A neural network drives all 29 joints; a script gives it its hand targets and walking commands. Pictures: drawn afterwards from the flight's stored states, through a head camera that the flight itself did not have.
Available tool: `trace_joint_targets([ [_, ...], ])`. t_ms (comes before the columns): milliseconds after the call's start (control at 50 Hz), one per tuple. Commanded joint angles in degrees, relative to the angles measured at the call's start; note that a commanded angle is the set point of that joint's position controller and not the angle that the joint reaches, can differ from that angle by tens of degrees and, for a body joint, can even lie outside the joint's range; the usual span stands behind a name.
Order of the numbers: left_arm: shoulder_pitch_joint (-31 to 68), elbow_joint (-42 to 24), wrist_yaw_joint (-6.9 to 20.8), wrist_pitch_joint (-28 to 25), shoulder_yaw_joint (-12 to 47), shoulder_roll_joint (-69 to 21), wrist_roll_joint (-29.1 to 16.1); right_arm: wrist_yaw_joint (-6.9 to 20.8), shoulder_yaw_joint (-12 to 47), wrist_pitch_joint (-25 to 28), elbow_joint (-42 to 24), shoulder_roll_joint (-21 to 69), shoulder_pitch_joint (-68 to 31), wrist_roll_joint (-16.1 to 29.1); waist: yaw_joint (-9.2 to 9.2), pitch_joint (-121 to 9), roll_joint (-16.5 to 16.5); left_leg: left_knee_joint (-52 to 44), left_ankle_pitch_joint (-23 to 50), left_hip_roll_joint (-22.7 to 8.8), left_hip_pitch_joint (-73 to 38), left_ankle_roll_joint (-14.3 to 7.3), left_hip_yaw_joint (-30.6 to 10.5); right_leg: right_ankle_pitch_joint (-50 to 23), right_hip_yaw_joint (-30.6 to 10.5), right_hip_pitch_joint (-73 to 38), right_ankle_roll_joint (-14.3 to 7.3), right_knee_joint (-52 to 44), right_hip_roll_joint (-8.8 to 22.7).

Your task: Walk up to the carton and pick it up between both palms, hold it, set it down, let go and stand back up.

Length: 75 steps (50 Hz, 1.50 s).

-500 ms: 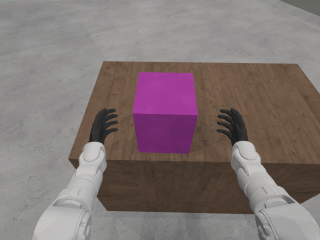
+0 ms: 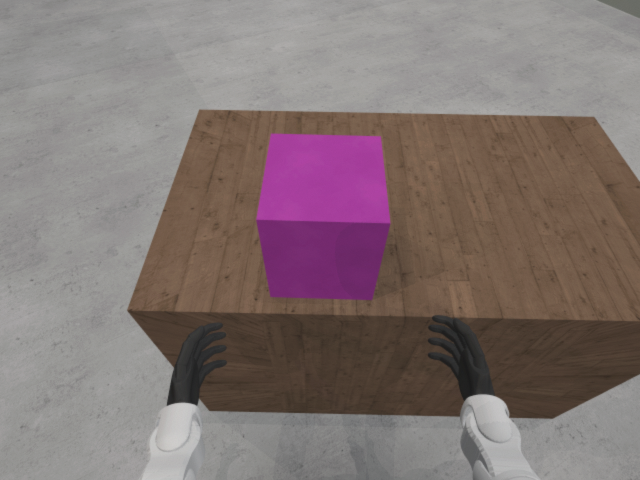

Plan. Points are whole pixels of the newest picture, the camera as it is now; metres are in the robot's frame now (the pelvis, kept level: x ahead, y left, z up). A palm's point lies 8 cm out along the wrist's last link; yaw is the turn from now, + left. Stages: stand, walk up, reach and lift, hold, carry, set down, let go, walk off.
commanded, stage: set down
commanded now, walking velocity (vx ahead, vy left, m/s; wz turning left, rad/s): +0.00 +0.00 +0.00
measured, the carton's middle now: (323, 219) +0.51 +0.03 -0.02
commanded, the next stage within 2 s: let go in 1.22 s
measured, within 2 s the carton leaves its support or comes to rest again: neither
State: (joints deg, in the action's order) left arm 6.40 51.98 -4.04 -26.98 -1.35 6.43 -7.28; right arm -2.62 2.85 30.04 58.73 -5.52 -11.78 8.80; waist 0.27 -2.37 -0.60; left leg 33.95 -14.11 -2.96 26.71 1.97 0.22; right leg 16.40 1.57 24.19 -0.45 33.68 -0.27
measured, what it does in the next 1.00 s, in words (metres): stands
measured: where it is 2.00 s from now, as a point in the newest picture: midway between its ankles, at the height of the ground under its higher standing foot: outside the picture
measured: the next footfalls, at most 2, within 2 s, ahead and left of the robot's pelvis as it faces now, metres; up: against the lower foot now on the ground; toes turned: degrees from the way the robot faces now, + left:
none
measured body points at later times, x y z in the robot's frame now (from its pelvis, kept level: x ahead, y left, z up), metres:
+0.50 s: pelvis +0.03 +0.01 +0.02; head +0.02 +0.02 +0.47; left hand +0.24 +0.21 -0.05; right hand +0.23 -0.20 -0.05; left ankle +0.03 +0.14 -0.73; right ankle +0.00 -0.11 -0.73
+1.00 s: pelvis +0.03 +0.01 +0.02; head +0.05 +0.01 +0.47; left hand +0.20 +0.23 -0.07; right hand +0.19 -0.21 -0.07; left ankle +0.03 +0.14 -0.73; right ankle +0.00 -0.11 -0.73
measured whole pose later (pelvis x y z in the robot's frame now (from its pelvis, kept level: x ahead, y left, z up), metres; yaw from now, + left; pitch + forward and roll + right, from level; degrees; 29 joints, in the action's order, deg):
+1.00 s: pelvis +0.03 +0.01 +0.02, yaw -3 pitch -4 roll +0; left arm -12.5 31.3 -0.6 2.0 -1.6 9.7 0.4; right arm 0.2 0.1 15.0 44.1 -9.6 9.4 1.2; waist 1.2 5.0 -0.5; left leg 20.5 -12.5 -2.3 4.3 1.3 3.3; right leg 13.6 -1.6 3.0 0.4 20.2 0.0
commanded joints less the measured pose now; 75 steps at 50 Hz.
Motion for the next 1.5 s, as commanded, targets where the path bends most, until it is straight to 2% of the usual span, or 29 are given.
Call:
trace_joint_targets([
  [0,9.7,-11.7,1.3,1.6,-2.8,8.5,1.5,-0.3,-0.6,2.3,-8.2,-5.5,-9.8,-2.1,0.38,-16.7,-2.0,-4.0,8.1,4.5,-11.8,-0.3,3.0,-12.4,-3.4,-11.6,0.6,-6.3,-0.4],
  [20,8.5,-14.0,1.3,2.6,-2.8,8.3,1.6,-0.2,-0.5,2.1,-9.3,-5.5,-8.3,-1.7,0.81,-16.1,-1.6,-4.6,9.2,4.3,-13.6,-0.2,3.1,-12.8,-3.3,-12.0,0.4,-6.7,-0.6],
  [80,6.3,-17.2,1.2,6.2,-1.5,8.0,1.4,0.2,-1.1,0.3,-11.6,-6.6,-6.2,-1.5,0.22,-13.4,-0.6,-6.4,9.6,4.0,-17.5,0.4,3.4,-11.8,-2.7,-12.2,0.0,-9.1,-0.9],
  [120,3.6,-19.2,1.2,9.5,-1.2,7.4,2.7,0.6,-1.1,-1.5,-11.5,-7.8,-3.7,-1.6,0.18,-12.2,1.3,-8.0,11.9,3.7,-21.2,0.9,3.4,-13.8,-2.1,-13.6,-0.4,-10.3,-1.3],
  [180,0.7,-25.1,0.6,12.8,-0.7,7.4,3.4,1.3,-1.7,-3.0,-14.8,-8.8,-0.2,-1.0,0.77,-10.3,3.1,-9.2,15.5,3.4,-25.5,1.7,3.5,-15.1,-1.3,-14.0,-0.7,-11.9,-1.8],
  [200,0.4,-25.0,0.5,14.0,-0.3,7.0,3.6,1.6,-1.7,-3.8,-15.1,-8.9,0.2,-1.0,0.70,-9.3,2.7,-9.7,15.1,3.3,-26.1,1.8,3.4,-13.9,-1.2,-13.9,-0.7,-12.6,-1.8],
  [240,-0.1,-28.5,0.1,14.7,0.2,7.5,2.9,2.2,-2.3,-4.6,-18.5,-8.8,2.1,-1.1,0.78,-9.3,3.2,-10.7,14.7,3.3,-26.6,1.7,3.7,-13.5,-1.2,-14.4,-0.7,-13.2,-1.5],
  [280,-1.7,-29.1,-0.6,15.4,1.0,7.2,3.2,2.9,-2.9,-5.3,-19.6,-9.4,3.5,-1.2,0.94,-7.6,3.9,-11.3,15.1,2.9,-27.5,1.9,3.6,-12.4,-1.0,-13.7,-1.0,-13.7,-1.7],
  [300,-1.8,-27.8,-0.5,16.1,1.5,6.8,3.2,3.1,-2.8,-6.1,-19.2,-9.3,3.4,-1.4,0.60,-6.2,3.2,-11.5,14.2,2.9,-27.3,1.7,3.5,-11.5,-1.0,-13.4,-1.0,-14.2,-1.6],
  [340,-3.6,-28.0,-0.3,16.6,1.0,6.9,3.4,3.2,-2.4,-6.9,-20.5,-8.8,5.7,-1.6,1.10,-5.4,2.1,-12.1,14.3,3.2,-27.4,1.4,4.0,-12.3,-1.3,-14.0,-0.6,-14.7,-1.2],
  [360,-5.5,-23.4,0.4,18.6,1.2,6.4,4.6,3.0,-1.7,-8.5,-16.8,-8.8,6.7,-2.4,0.44,-1.9,1.8,-12.6,13.1,3.4,-28.0,1.2,3.8,-11.9,-1.5,-13.7,-0.6,-15.6,-1.0],
  [380,-4.4,-26.1,0.6,18.7,0.3,6.7,4.3,2.9,-2.0,-8.7,-19.8,-8.4,6.6,-2.3,1.41,-3.2,1.1,-12.9,13.4,3.4,-27.7,0.9,4.1,-11.8,-1.4,-14.0,-0.3,-15.7,-1.0],
  [420,-5.7,-25.6,0.7,19.2,0.1,6.9,4.6,2.9,-1.8,-9.1,-20.4,-8.7,7.8,-2.8,1.46,-2.2,0.5,-12.9,14.6,3.5,-27.8,0.9,4.3,-13.2,-1.4,-14.6,-0.1,-15.6,-1.1],
  [480,-5.5,-28.6,0.4,17.9,-1.0,7.1,4.2,3.1,-2.3,-8.7,-24.9,-8.9,8.5,-2.6,2.54,-2.4,-0.3,-12.6,16.5,3.4,-27.4,1.0,4.4,-14.6,-1.7,-14.9,0.1,-15.3,-1.0],
  [500,-6.1,-27.5,0.5,18.0,-0.9,6.8,4.6,3.1,-2.2,-8.8,-23.8,-9.2,8.9,-2.7,2.15,-1.9,0.2,-12.6,16.6,3.4,-27.7,1.1,4.3,-14.6,-1.8,-14.8,0.0,-15.3,-1.0],
  [540,-7.8,-25.2,1.3,18.9,-0.9,6.7,5.1,2.9,-2.3,-9.4,-22.6,-9.5,10.2,-3.8,1.44,-1.3,-0.9,-12.6,17.1,3.4,-28.7,1.0,4.4,-16.1,-1.8,-14.7,0.2,-15.7,-1.0],
  [580,-8.3,-24.6,2.1,20.9,-1.5,6.6,6.4,2.6,-2.8,-10.6,-21.1,-10.0,10.9,-4.6,1.29,-0.5,0.5,-13.0,17.0,3.5,-30.2,1.4,4.6,-15.2,-1.4,-14.4,-0.2,-16.6,-1.1],
  [620,-8.7,-29.0,1.9,20.0,-1.8,7.3,5.6,2.5,-3.5,-9.5,-24.7,-10.0,12.1,-4.4,1.53,-2.2,-0.2,-12.7,19.4,3.5,-30.3,1.4,4.6,-17.4,-1.5,-15.4,0.2,-16.1,-1.3],
  [640,-10.1,-26.7,2.1,20.9,-1.3,6.7,6.3,2.4,-3.3,-9.8,-21.9,-10.2,13.0,-5.1,1.00,-1.2,0.4,-12.8,19.6,3.4,-31.0,1.6,4.6,-17.7,-1.3,-15.1,0.1,-16.4,-1.4],
  [700,-10.7,-28.1,2.5,22.3,-2.0,7.2,7.0,2.4,-4.0,-10.1,-21.9,-10.4,13.9,-5.9,0.73,-2.4,1.0,-12.6,21.2,3.3,-32.3,1.5,4.8,-18.8,-1.1,-14.7,-0.1,-16.5,-1.5],
  [760,-11.2,-31.4,2.4,23.5,-2.2,8.0,7.2,2.6,-4.5,-10.5,-23.0,-10.5,14.7,-6.0,1.27,-3.8,2.0,-12.2,23.6,3.1,-33.1,2.0,4.6,-19.6,-0.6,-15.0,-0.2,-16.6,-1.8],
  [780,-12.2,-29.7,2.5,24.3,-1.8,8.0,7.6,2.6,-4.3,-11.0,-20.9,-10.5,15.1,-6.4,0.67,-2.7,2.1,-12.5,23.4,3.2,-33.6,1.9,4.7,-19.5,-0.5,-14.8,-0.2,-16.8,-1.7],
  [860,-12.9,-30.0,3.2,26.3,-2.1,8.7,7.8,2.6,-4.2,-12.0,-22.1,-10.3,15.6,-7.3,0.91,-2.4,0.8,-12.9,21.8,3.2,-33.2,1.2,4.8,-19.0,-0.3,-14.8,0.1,-17.2,-1.5],
  [900,-13.0,-31.3,3.3,26.7,-2.4,9.5,7.9,2.6,-4.5,-12.2,-23.1,-10.1,15.7,-7.6,1.00,-2.1,1.2,-12.9,21.8,3.3,-33.1,1.1,4.8,-19.4,-0.3,-15.1,0.2,-17.2,-1.3],
  [1060,-13.3,-28.5,4.1,30.6,-2.1,10.4,7.8,2.6,-5.2,-14.5,-22.6,-10.3,16.2,-9.7,0.42,0.1,-0.1,-13.4,17.5,3.5,-32.0,0.2,5.0,-18.0,0.0,-13.6,0.7,-17.3,-0.8],
  [1140,-12.1,-29.4,3.7,30.8,-1.9,11.0,7.4,2.8,-6.0,-14.7,-22.9,-10.6,16.5,-10.2,0.50,-0.6,-0.2,-13.3,16.8,3.4,-31.3,0.4,4.8,-17.0,0.2,-13.5,0.8,-17.0,-0.9],
  [1200,-11.7,-29.7,3.4,30.9,-1.6,11.2,7.5,2.8,-6.6,-14.8,-22.5,-10.7,16.5,-10.8,-0.47,-0.9,0.1,-13.1,15.7,3.4,-31.8,0.4,4.8,-16.6,0.3,-12.8,0.9,-16.7,-0.6],
  [1380,-11.6,-29.9,3.1,31.4,-1.4,11.4,7.3,3.2,-7.3,-15.0,-23.3,-11.2,16.9,-10.6,-0.30,-0.4,0.3,-12.5,15.2,3.5,-30.4,0.6,4.6,-16.7,0.3,-12.6,0.9,-16.0,-0.7],
  [1480,-11.2,-30.1,3.0,31.5,-1.4,11.7,6.9,3.4,-7.3,-15.5,-24.9,-11.4,16.9,-10.5,-0.02,-0.3,-0.1,-12.8,12.9,3.4,-29.7,0.4,4.7,-14.2,0.1,-12.4,0.7,-16.0,-0.6],
])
